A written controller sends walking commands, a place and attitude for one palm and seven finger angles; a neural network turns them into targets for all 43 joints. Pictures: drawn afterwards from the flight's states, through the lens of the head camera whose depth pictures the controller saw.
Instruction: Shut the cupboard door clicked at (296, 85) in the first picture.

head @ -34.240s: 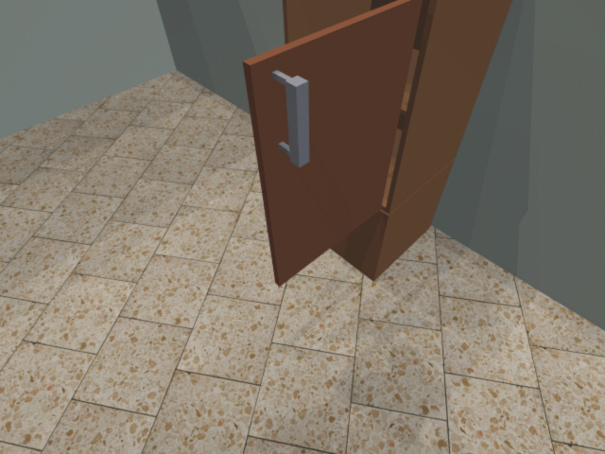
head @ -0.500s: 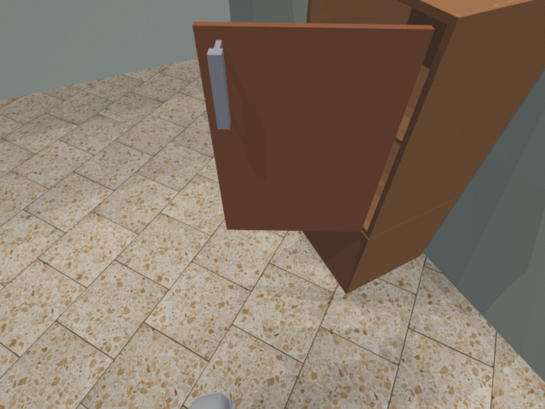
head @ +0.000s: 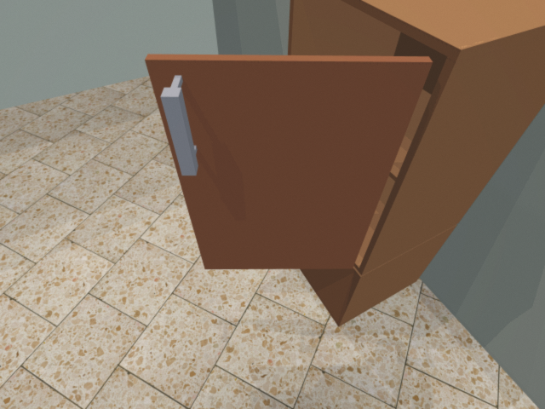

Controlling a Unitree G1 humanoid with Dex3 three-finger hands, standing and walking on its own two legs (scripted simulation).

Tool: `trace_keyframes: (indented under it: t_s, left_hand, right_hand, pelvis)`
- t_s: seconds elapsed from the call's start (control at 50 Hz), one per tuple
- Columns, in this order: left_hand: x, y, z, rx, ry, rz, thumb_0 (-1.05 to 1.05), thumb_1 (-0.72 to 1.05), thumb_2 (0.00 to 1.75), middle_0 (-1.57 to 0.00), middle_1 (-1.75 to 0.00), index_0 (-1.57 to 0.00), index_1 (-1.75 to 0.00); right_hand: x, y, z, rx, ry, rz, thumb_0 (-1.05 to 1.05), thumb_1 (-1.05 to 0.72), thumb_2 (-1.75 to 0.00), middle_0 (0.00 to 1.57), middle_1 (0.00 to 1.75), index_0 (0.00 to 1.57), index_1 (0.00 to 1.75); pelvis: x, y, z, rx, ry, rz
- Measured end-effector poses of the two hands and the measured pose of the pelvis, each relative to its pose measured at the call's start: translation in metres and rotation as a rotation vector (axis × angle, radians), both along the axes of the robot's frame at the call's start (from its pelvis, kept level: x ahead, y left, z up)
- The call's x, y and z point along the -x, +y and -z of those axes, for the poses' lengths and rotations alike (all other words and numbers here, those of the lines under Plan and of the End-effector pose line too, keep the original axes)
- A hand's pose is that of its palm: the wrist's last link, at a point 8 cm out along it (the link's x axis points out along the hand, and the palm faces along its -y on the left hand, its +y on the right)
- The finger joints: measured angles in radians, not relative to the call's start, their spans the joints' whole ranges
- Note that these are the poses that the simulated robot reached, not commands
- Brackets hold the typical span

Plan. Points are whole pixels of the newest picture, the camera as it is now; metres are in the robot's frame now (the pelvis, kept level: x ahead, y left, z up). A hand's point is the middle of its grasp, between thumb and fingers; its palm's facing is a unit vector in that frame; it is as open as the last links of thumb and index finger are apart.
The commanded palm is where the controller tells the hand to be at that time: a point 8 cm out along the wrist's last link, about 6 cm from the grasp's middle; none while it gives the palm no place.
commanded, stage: come to a stop and stand still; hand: left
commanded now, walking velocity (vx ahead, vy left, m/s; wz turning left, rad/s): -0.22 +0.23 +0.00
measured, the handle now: (184, 127) +0.49 +0.17 +0.16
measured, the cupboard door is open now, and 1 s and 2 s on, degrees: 62 62 62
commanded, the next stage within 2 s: look again from close up in 1.48 s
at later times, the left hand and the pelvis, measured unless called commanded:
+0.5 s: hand out of the picture +0.06 +0.23 -0.18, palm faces +0.06 -0.98 -0.20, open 7.3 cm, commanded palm none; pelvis +0.02 +0.03 +0.01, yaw +0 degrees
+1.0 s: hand out of the picture +0.02 +0.15 -0.16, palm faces -0.01 -0.98 -0.21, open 7.2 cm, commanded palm none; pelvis +0.00 -0.03 +0.01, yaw +0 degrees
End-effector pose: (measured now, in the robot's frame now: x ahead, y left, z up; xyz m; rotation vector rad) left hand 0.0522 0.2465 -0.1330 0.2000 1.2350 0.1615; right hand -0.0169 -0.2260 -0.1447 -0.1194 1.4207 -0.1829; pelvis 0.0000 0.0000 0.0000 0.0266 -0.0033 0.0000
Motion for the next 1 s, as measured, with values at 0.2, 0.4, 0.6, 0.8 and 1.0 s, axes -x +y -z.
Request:
trace_keyframes:
  t_s: [0.2, 0.4, 0.6, 0.8, 1.0]
  left_hand:
    - [-0.034, -0.027, -0.003, 0.010, 0.026, -0.020, 0.00, 0.93, 0.89, -0.20, -0.30, -0.20, -0.30]
    - [-0.012, 0.016, 0.021, 0.039, 0.083, -0.065, 0.00, 0.92, 0.89, -0.20, -0.30, -0.20, -0.30]
    - [0.017, 0.032, 0.010, 0.047, 0.156, -0.065, 0.00, 0.91, 0.89, -0.20, -0.30, -0.20, -0.30]
    - [0.015, -0.002, 0.004, 0.037, 0.114, -0.015, 0.00, 0.91, 0.90, -0.20, -0.30, -0.20, -0.30]
    - [0.032, -0.045, 0.000, 0.027, 0.127, -0.007, 0.00, 0.94, 0.89, -0.20, -0.30, -0.20, -0.30]
  right_hand:
    - [-0.044, -0.019, -0.002, 0.007, 0.021, -0.009, 0.00, -0.91, -0.90, 0.20, 0.30, 0.20, 0.30]
    - [-0.098, -0.002, -0.022, 0.115, -0.125, -0.080, 0.00, -0.91, -0.90, 0.20, 0.30, 0.20, 0.30]
    - [-0.099, 0.033, -0.033, 0.084, -0.181, -0.074, 0.00, -0.92, -0.90, 0.20, 0.30, 0.21, 0.30]
    - [-0.035, -0.003, -0.017, 0.057, -0.063, -0.006, 0.00, -0.91, -0.90, 0.20, 0.30, 0.21, 0.30]
    - [0.017, -0.026, -0.007, -0.003, 0.056, 0.033, 0.00, -0.91, -0.90, 0.20, 0.30, 0.20, 0.30]
  pelvis:
    - [-0.030, -0.010, -0.005, 0.020, 0.013, -0.021]
    - [-0.023, 0.026, 0.001, 0.034, -0.001, -0.013]
    - [-0.016, 0.033, -0.013, 0.052, 0.009, 0.005]
    - [0.001, 0.007, -0.010, 0.037, 0.008, 0.008]
    - [0.000, -0.027, -0.010, 0.020, -0.011, -0.002]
